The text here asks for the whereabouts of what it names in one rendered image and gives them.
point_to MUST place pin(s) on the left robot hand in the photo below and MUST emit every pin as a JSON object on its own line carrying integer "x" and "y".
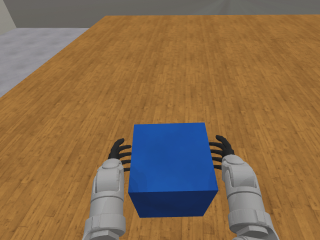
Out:
{"x": 114, "y": 153}

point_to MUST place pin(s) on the carton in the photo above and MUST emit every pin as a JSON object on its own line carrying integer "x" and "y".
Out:
{"x": 171, "y": 170}

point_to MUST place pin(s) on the robot right forearm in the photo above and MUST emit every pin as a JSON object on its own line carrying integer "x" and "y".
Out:
{"x": 247, "y": 215}

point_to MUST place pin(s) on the right robot hand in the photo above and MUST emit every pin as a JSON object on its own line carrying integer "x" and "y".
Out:
{"x": 226, "y": 150}

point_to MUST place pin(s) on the robot left forearm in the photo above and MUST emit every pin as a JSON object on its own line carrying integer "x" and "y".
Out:
{"x": 106, "y": 217}

